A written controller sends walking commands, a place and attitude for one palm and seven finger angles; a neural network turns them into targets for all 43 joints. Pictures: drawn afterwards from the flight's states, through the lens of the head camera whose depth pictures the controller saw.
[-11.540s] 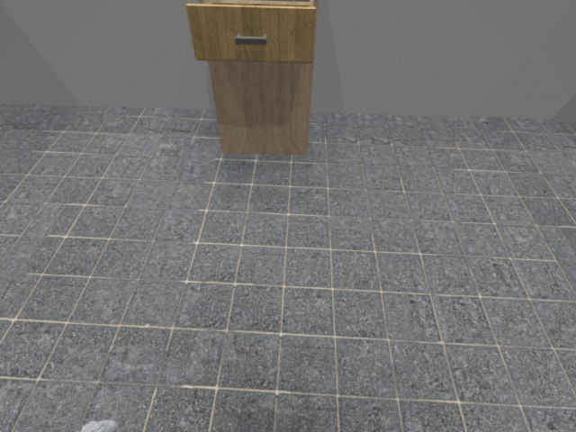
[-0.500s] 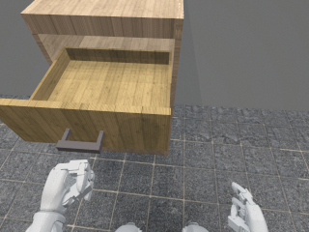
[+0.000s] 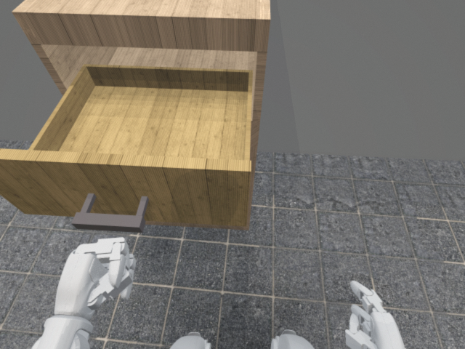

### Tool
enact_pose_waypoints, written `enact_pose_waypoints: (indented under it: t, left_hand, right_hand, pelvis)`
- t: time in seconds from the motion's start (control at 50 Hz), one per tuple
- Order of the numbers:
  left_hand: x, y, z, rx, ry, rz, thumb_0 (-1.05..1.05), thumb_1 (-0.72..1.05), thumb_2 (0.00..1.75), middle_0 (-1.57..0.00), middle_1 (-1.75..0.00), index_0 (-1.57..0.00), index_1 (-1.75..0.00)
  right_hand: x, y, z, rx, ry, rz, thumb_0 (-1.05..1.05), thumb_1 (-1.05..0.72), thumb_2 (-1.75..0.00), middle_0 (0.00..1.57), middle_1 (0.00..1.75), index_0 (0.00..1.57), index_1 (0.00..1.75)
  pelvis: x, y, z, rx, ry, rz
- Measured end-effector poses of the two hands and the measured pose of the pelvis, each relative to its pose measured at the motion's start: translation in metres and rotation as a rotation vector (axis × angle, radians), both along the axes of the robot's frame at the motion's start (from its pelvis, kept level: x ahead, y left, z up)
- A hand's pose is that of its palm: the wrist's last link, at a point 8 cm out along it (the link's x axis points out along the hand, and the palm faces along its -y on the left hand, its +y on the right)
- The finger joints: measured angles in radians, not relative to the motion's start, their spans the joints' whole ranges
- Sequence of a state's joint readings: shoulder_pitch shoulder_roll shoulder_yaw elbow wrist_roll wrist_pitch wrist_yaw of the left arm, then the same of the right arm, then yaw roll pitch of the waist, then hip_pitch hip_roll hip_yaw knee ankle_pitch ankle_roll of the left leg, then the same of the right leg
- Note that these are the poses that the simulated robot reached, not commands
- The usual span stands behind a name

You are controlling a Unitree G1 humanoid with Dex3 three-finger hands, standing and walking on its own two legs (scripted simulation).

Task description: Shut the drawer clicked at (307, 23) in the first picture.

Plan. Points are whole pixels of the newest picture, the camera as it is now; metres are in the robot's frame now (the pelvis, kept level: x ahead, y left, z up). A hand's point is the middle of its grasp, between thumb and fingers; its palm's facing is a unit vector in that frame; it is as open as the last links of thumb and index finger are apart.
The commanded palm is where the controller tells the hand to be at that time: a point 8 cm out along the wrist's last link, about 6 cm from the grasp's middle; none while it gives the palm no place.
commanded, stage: push the drawer shut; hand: left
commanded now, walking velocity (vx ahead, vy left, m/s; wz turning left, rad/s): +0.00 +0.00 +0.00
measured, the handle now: (113, 211) +0.32 +0.22 +0.06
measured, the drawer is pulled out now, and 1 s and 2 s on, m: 0.30 0.23 0.10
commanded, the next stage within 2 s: none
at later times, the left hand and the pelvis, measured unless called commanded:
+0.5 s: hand (128, 258) +0.25 +0.17 +0.05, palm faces -0.05 -1.00 -0.05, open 3.2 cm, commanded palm +0.24 +0.23 +0.06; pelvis +0.00 +0.00 +0.00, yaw +0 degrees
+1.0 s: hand (140, 217) +0.31 +0.17 +0.06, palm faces -0.04 -1.00 -0.05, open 3.3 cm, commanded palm +0.30 +0.22 +0.06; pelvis -0.01 +0.01 +0.00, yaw +0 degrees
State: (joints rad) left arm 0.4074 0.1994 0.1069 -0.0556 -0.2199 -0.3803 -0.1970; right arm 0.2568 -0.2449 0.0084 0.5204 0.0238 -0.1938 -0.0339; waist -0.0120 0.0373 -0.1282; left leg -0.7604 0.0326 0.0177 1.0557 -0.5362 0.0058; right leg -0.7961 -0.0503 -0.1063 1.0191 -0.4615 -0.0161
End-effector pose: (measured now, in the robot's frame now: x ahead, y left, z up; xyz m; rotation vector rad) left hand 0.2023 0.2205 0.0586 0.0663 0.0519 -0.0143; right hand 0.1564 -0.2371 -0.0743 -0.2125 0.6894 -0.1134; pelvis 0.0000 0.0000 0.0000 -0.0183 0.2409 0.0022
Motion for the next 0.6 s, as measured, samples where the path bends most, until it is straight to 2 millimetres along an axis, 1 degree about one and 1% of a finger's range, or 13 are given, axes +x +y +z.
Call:
enact_pose_waypoints:
  t: [0.18,0.3,0.42,0.5,0.6]
  left_hand:
    - [-0.003,0.004,0.000,-0.004,-0.010,-0.005,0.02,0.90,0.90,-1.40,-1.59,-1.40,-1.60]
    - [0.008,0.005,0.000,-0.006,-0.032,-0.013,0.02,0.90,0.90,-1.40,-1.59,-1.40,-1.60]
    - [0.023,0.006,0.000,-0.012,-0.035,-0.026,0.02,0.90,0.90,-1.40,-1.59,-1.40,-1.60]
    - [0.026,0.007,0.000,-0.012,-0.030,-0.031,0.01,0.89,0.91,-1.40,-1.59,-1.40,-1.60]
    - [0.035,0.010,-0.004,-0.011,-0.043,-0.030,-0.02,0.84,0.92,-1.40,-1.59,-1.40,-1.60]
  right_hand:
    - [0.009,0.000,0.001,-0.007,-0.024,0.009,0.01,-0.90,-0.90,0.20,0.30,0.20,0.29]
    - [0.010,0.003,0.000,-0.009,-0.026,0.020,0.01,-0.90,-0.90,0.20,0.30,0.20,0.29]
    - [0.004,0.005,-0.001,-0.006,-0.010,0.015,0.01,-0.90,-0.90,0.20,0.30,0.20,0.29]
    - [-0.002,0.005,-0.002,-0.007,0.006,0.011,0.01,-0.90,-0.90,0.20,0.30,0.20,0.29]
    - [-0.010,0.005,-0.007,-0.021,0.043,0.017,0.01,-0.90,-0.90,0.21,0.30,0.20,0.30]
  pelvis:
    - [0.000,0.000,-0.002,-0.005,0.003,0.006]
    - [-0.002,0.001,-0.004,-0.006,0.006,0.009]
    - [-0.003,0.003,-0.003,-0.007,0.005,0.007]
    - [-0.004,0.005,-0.001,-0.007,0.003,0.006]
    - [-0.008,0.006,-0.002,-0.008,0.005,0.011]
